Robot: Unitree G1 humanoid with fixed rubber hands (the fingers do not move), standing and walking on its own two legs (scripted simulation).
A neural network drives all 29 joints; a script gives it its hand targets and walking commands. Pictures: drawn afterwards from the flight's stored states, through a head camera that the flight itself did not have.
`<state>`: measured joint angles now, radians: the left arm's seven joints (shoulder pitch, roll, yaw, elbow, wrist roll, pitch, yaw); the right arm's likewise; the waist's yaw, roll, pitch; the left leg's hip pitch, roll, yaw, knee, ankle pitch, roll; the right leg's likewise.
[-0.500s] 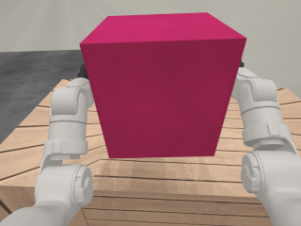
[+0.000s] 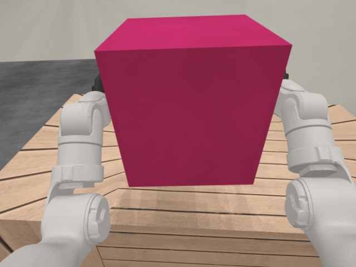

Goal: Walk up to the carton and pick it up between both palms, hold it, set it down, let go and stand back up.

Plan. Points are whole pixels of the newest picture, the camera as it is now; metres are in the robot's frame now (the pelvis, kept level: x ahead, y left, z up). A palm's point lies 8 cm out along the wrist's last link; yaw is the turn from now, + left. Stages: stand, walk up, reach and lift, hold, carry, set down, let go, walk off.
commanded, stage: hold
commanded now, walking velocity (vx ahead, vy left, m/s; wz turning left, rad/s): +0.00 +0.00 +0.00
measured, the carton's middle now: (188, 98) +0.40 +0.00 +0.26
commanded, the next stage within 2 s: set down in 0.24 s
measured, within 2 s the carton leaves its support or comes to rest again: neither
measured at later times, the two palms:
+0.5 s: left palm (102, 97) +0.37 +0.18 +0.27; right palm (275, 89) +0.39 -0.18 +0.29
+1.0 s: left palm (101, 110) +0.39 +0.19 +0.22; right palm (256, 117) +0.41 -0.17 +0.21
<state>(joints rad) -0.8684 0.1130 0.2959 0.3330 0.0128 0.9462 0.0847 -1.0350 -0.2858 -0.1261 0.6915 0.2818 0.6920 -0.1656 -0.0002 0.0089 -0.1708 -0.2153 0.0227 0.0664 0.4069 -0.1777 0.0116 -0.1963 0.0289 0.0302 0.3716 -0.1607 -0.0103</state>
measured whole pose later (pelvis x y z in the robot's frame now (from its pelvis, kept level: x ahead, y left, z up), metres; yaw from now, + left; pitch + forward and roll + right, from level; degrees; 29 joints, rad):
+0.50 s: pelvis +0.00 +0.00 +0.00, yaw +0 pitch -1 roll -1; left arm -0.89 0.11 0.31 0.39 0.01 0.88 0.08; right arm -1.01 -0.28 -0.13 0.69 0.28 0.64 -0.16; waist 0.00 0.01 -0.18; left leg -0.22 0.02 0.07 0.41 -0.18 0.01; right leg -0.19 0.03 0.03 0.37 -0.16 -0.01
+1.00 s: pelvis +0.02 +0.00 +0.00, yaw +0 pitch -3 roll -1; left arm -0.79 0.11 0.29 0.44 0.12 0.67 0.00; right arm -0.83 -0.16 -0.17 0.77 0.17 0.30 -0.12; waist 0.00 0.01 -0.10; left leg -0.15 0.02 0.06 0.38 -0.19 0.01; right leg -0.11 0.03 0.03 0.32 -0.16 -0.01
